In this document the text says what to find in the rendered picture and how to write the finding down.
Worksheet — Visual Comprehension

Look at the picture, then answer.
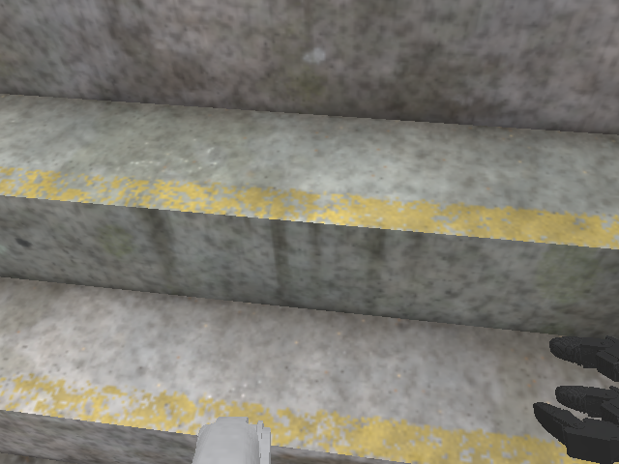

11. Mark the left robot shin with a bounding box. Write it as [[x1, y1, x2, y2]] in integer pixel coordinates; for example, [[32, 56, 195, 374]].
[[195, 424, 209, 450]]

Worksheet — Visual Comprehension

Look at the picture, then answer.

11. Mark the left robot thigh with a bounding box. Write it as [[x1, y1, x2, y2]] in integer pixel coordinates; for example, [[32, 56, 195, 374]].
[[192, 417, 271, 464]]

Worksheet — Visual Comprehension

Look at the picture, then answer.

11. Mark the robot right hand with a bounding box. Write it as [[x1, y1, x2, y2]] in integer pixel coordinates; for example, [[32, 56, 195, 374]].
[[533, 335, 619, 464]]

